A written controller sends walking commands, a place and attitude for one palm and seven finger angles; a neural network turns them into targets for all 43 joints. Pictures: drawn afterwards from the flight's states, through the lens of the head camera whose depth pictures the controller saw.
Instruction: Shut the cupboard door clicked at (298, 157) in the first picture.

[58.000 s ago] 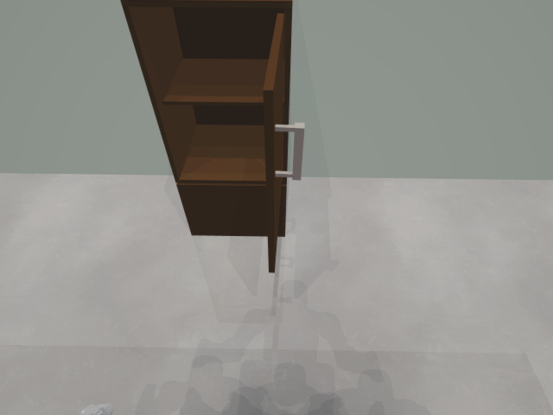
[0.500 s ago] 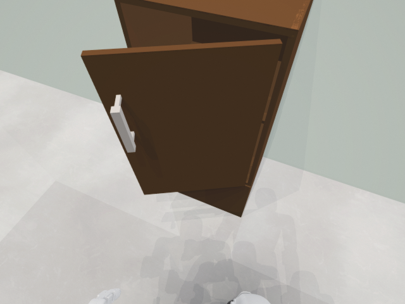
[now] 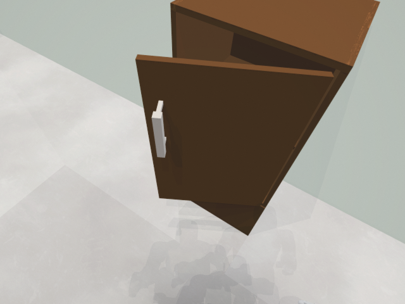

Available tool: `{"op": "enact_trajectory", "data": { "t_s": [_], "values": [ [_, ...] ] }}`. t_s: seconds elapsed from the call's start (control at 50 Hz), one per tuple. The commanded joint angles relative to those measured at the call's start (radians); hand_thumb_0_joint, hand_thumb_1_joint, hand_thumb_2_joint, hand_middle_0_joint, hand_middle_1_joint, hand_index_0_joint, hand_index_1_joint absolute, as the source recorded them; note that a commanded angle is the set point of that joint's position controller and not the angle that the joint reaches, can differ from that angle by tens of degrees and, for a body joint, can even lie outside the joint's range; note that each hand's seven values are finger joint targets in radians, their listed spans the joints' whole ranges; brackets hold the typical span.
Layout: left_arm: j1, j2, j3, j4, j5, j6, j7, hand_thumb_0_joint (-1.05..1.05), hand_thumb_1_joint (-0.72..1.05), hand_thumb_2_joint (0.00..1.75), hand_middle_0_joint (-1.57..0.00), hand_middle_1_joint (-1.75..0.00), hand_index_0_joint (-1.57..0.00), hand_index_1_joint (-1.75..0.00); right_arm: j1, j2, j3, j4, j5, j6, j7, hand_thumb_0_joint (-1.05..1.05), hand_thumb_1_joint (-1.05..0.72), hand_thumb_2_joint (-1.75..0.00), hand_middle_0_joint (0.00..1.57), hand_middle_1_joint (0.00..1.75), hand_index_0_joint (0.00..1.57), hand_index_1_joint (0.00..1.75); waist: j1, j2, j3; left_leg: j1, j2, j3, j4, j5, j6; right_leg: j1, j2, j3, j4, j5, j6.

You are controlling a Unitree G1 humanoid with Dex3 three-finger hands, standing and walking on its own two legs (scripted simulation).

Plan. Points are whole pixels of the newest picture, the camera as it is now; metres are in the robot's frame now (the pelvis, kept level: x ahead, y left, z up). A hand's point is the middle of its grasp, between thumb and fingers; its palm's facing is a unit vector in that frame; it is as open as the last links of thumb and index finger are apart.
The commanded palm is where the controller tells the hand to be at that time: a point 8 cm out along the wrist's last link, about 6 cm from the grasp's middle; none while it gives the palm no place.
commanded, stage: come to a stop and stand still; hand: left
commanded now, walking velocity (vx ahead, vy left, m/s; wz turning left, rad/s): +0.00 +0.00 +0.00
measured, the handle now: (160, 130) +0.48 +0.15 +0.02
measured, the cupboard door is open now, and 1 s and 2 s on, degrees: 29 29 29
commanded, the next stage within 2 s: look again from close up in 0.54 s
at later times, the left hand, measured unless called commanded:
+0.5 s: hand out of the picture -0.01 +0.16 -0.16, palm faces -0.02 -0.98 -0.19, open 7.3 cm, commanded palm none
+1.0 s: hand out of the picture -0.01 +0.19 -0.16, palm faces -0.03 -0.97 -0.23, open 7.4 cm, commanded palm none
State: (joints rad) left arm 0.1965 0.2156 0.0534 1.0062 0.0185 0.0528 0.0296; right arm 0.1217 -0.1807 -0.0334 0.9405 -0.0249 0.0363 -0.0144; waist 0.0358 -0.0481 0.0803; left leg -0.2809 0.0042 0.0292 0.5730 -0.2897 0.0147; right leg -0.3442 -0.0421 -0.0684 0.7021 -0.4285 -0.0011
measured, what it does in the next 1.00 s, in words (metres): steps on the spot: right foot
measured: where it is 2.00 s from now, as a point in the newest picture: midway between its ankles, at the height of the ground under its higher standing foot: outside the picture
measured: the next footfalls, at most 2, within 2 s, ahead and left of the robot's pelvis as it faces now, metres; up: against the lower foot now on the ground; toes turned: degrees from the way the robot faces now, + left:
right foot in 0.18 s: -0.02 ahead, -0.12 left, +0.00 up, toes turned -2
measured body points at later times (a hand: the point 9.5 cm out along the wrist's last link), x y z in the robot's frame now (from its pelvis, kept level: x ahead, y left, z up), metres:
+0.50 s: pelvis -0.03 -0.01 +0.01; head -0.03 -0.01 +0.46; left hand +0.00 +0.21 -0.15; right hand -0.04 -0.25 -0.15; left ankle +0.01 +0.11 -0.73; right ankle -0.06 -0.12 -0.73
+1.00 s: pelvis -0.02 +0.01 +0.00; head -0.02 -0.01 +0.45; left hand -0.01 +0.24 -0.15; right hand -0.03 -0.21 -0.16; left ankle +0.01 +0.11 -0.73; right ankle -0.06 -0.12 -0.73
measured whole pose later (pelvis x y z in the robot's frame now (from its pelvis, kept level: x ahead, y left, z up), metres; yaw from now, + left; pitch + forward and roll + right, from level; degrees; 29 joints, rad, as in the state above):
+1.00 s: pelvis -0.02 +0.01 +0.00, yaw -2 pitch -1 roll +0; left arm 0.30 0.16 -0.02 1.07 0.01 -0.01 0.04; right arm 0.31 -0.16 0.00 1.07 -0.02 -0.01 -0.01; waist -0.01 0.03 0.01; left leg -0.28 0.00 0.06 0.53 -0.24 0.02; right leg -0.19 -0.02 0.03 0.54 -0.35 0.01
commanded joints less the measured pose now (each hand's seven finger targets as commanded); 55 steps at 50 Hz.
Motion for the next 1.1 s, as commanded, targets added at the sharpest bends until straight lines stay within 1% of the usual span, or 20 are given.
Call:
{"op": "enact_trajectory", "data": {
  "t_s": [0.0, 0.08, 0.12, 0.14, 0.16, 0.18, 0.2, 0.24, 0.28, 0.38, 0.46, 0.6, 0.62, 0.64, 0.66, 0.7, 0.76, 0.88, 0.96, 1.08],
  "values": [
    [0.040, 0.068, 0.015, -0.056, 0.003, -0.005, 0.003, 0.00, 0.90, 0.90, -0.20, -0.30, -0.20, -0.30, 0.021, -0.164, -0.016, -0.050, -0.007, -0.021, -0.030, 0.00, -0.90, -0.90, 0.20, 0.30, 0.20, 0.30, -0.019, 0.248, -0.095, 0.024, 0.276, -0.205, -0.237, 0.551, 0.177, 0.001, 0.017, 0.109, 0.233, -0.084, 0.003],
    [0.066, 0.048, -0.001, -0.039, -0.001, -0.022, -0.008, 0.00, 0.90, 0.90, -0.20, -0.30, -0.20, -0.30, 0.038, -0.161, -0.013, -0.025, 0.002, -0.027, -0.028, 0.00, -0.90, -0.90, 0.20, 0.30, 0.20, 0.30, -0.015, 0.159, -0.129, 0.118, 0.230, -0.162, -0.212, 0.500, 0.152, 0.056, 0.024, 0.074, -0.001, -0.011, 0.010],
    [0.108, 0.042, -0.009, -0.014, -0.003, -0.033, -0.006, 0.00, 0.90, 0.90, -0.20, -0.30, -0.20, -0.30, 0.061, -0.157, -0.014, 0.001, 0.014, -0.030, -0.026, 0.00, -0.90, -0.90, 0.20, 0.30, 0.20, 0.30, -0.010, 0.134, -0.169, 0.141, 0.194, -0.146, -0.171, 0.445, 0.109, 0.156, 0.027, 0.075, -0.208, 0.161, 0.010],
    [0.131, 0.055, -0.010, -0.001, -0.001, -0.040, -0.001, 0.00, 0.90, 0.90, -0.20, -0.30, -0.20, -0.30, 0.066, -0.142, -0.014, 0.008, 0.022, -0.031, -0.023, 0.00, -0.90, -0.90, 0.20, 0.30, 0.20, 0.30, -0.007, 0.096, -0.174, 0.117, 0.150, -0.128, -0.140, 0.353, 0.071, 0.201, 0.005, 0.135, -0.311, 0.273, -0.002],
    [0.114, 0.082, -0.011, 0.006, 0.001, -0.048, 0.002, 0.00, 0.90, 0.90, -0.20, -0.30, -0.20, -0.30, 0.079, -0.116, -0.011, 0.011, 0.028, -0.031, -0.020, 0.00, -0.90, -0.90, 0.20, 0.30, 0.20, 0.30, -0.030, 0.033, -0.145, 0.078, 0.103, -0.091, -0.124, 0.238, 0.028, 0.203, -0.060, 0.219, -0.344, 0.341, -0.027],
    [0.086, 0.101, -0.010, 0.004, 0.001, -0.054, 0.001, 0.00, 0.90, 0.90, -0.20, -0.30, -0.20, -0.30, 0.087, -0.093, -0.005, 0.018, 0.029, -0.030, -0.014, 0.00, -0.90, -0.90, 0.20, 0.30, 0.20, 0.30, -0.045, 0.003, -0.118, 0.085, 0.075, -0.066, -0.144, 0.169, 0.004, 0.172, -0.114, 0.239, -0.354, 0.387, -0.052],
    [0.067, 0.114, -0.016, 0.002, -0.002, -0.054, -0.001, 0.00, 0.90, 0.90, -0.20, -0.30, -0.20, -0.30, 0.099, -0.093, -0.003, 0.030, 0.027, -0.030, -0.008, 0.00, -0.90, -0.90, 0.20, 0.30, 0.20, 0.30, -0.058, 0.030, -0.102, 0.126, 0.062, -0.063, -0.166, 0.119, -0.006, 0.111, -0.129, 0.231, -0.360, 0.317, -0.059],
    [0.075, 0.080, -0.018, 0.022, -0.005, -0.062, 0.001, 0.00, 0.90, 0.90, -0.20, -0.30, -0.20, -0.30, 0.110, -0.105, -0.002, 0.059, 0.017, -0.036, -0.012, 0.00, -0.90, -0.90, 0.20, 0.30, 0.20, 0.30, -0.051, -0.057, -0.139, 0.171, 0.090, -0.063, -0.156, 0.279, -0.001, 0.150, -0.069, 0.196, -0.312, 0.446, -0.042],
    [0.083, 0.065, -0.026, 0.036, -0.006, -0.065, 0.005, 0.00, 0.90, 0.90, -0.20, -0.30, -0.20, -0.30, 0.125, -0.101, -0.003, 0.080, 0.021, -0.039, -0.013, 0.00, -0.90, -0.90, 0.20, 0.30, 0.20, 0.30, -0.049, -0.081, -0.108, 0.173, 0.095, -0.062, -0.182, 0.255, 0.001, 0.148, -0.066, 0.184, -0.341, 0.405, -0.036],
    [0.086, 0.054, -0.030, 0.057, -0.006, -0.054, 0.004, 0.00, 0.90, 0.90, -0.20, -0.30, -0.20, -0.30, 0.145, -0.090, 0.011, 0.131, 0.016, -0.031, -0.009, 0.00, -0.90, -0.90, 0.20, 0.30, 0.20, 0.30, -0.043, -0.024, 0.044, 0.114, 0.083, -0.063, -0.248, 0.090, -0.006, 0.072, -0.050, 0.196, -0.423, 0.128, -0.034],
    [0.100, 0.048, -0.030, 0.072, -0.008, -0.049, 0.002, 0.00, 0.90, 0.90, -0.20, -0.30, -0.20, -0.30, 0.172, -0.080, 0.014, 0.154, 0.012, -0.026, -0.012, 0.00, -0.90, -0.90, 0.20, 0.30, 0.20, 0.30, -0.043, 0.041, 0.073, 0.089, 0.073, -0.063, -0.269, 0.025, -0.011, 0.056, -0.046, 0.201, -0.438, 0.059, -0.037],
    [0.119, 0.032, -0.031, 0.089, -0.011, -0.054, 0.001, 0.00, 0.90, 0.90, -0.20, -0.30, -0.20, -0.30, 0.221, -0.068, 0.018, 0.169, 0.012, -0.038, -0.020, 0.00, -0.90, -0.90, 0.20, 0.30, 0.20, 0.30, -0.039, 0.064, 0.009, 0.101, 0.087, -0.071, -0.270, 0.086, -0.008, 0.122, -0.040, 0.185, -0.412, 0.167, -0.041],
    [0.191, 0.047, -0.048, 0.097, 0.011, -0.100, 0.044, 0.00, 0.90, 0.90, -0.20, -0.30, -0.20, -0.30, 0.118, -0.090, 0.023, 0.104, 0.015, -0.067, -0.005, 0.00, -0.90, -0.90, 0.20, 0.30, 0.20, 0.30, -0.006, 0.121, 0.035, 0.039, 0.096, -0.031, -0.034, 0.237, -0.027, 0.100, -0.098, 0.203, -0.383, 0.531, -0.028],
    [0.143, 0.106, -0.037, 0.050, -0.003, -0.106, 0.036, 0.00, 0.90, 0.90, -0.20, -0.30, -0.20, -0.30, 0.186, -0.039, 0.026, 0.080, 0.015, -0.056, 0.002, 0.00, -0.90, -0.90, 0.20, 0.30, 0.20, 0.30, -0.071, 0.114, -0.046, 0.062, 0.066, -0.042, -0.058, 0.043, -0.023, 0.093, -0.137, 0.243, -0.385, 0.321, -0.060],
    [0.097, 0.097, -0.039, 0.037, -0.006, -0.102, 0.027, 0.00, 0.90, 0.90, -0.20, -0.30, -0.20, -0.30, 0.212, -0.047, 0.021, 0.093, 0.010, -0.055, 0.001, 0.00, -0.90, -0.90, 0.20, 0.30, 0.20, 0.30, -0.077, 0.155, -0.034, 0.075, 0.066, -0.051, -0.089, 0.037, -0.016, 0.052, -0.105, 0.221, -0.366, 0.138, -0.075],
    [0.113, 0.065, -0.043, 0.035, -0.005, -0.105, 0.023, 0.00, 0.90, 0.90, -0.20, -0.30, -0.20, -0.30, 0.255, -0.053, 0.025, 0.090, 0.006, -0.066, 0.002, 0.00, -0.90, -0.90, 0.20, 0.30, 0.20, 0.30, -0.071, 0.109, -0.092, 0.068, 0.085, -0.068, -0.090, 0.135, -0.002, 0.097, -0.054, 0.175, -0.322, 0.176, -0.069],
    [0.128, 0.036, -0.051, 0.041, -0.006, -0.091, 0.019, 0.00, 0.90, 0.90, -0.20, -0.30, -0.20, -0.30, 0.250, -0.069, 0.022, 0.073, 0.007, -0.064, -0.002, 0.00, -0.90, -0.90, 0.20, 0.30, 0.20, 0.30, -0.061, 0.023, -0.042, 0.031, 0.083, -0.084, -0.124, 0.064, 0.010, 0.062, -0.034, 0.166, -0.311, 0.072, -0.062],
    [0.154, 0.031, -0.052, 0.031, 0.000, -0.080, 0.017, 0.00, 0.90, 0.90, -0.20, -0.30, -0.20, -0.30, 0.223, -0.078, 0.017, 0.068, 0.007, -0.064, -0.002, 0.00, -0.90, -0.90, 0.20, 0.30, 0.20, 0.30, -0.040, 0.032, 0.045, -0.023, 0.089, -0.109, -0.195, -0.007, 0.026, 0.034, -0.015, 0.158, -0.285, 0.067, -0.052],
    [0.152, 0.044, -0.051, 0.025, -0.002, -0.080, 0.015, 0.00, 0.90, 0.90, -0.20, -0.30, -0.20, -0.30, 0.211, -0.095, 0.016, 0.081, 0.009, -0.068, -0.003, 0.00, -0.90, -0.90, 0.20, 0.30, 0.20, 0.30, -0.040, -0.007, 0.015, 0.025, 0.094, -0.099, -0.190, 0.050, 0.028, 0.041, -0.020, 0.160, -0.279, 0.119, -0.043],
    [0.147, 0.076, -0.042, 0.023, -0.002, -0.086, 0.016, 0.00, 0.90, 0.90, -0.20, -0.30, -0.20, -0.30, 0.177, -0.108, 0.013, 0.092, 0.013, -0.080, -0.008, 0.00, -0.90, -0.90, 0.20, 0.30, 0.20, 0.30, -0.032, 0.025, -0.068, 0.101, 0.099, -0.068, -0.150, 0.246, 0.033, 0.107, -0.036, 0.162, -0.271, 0.289, -0.036]
  ]
}}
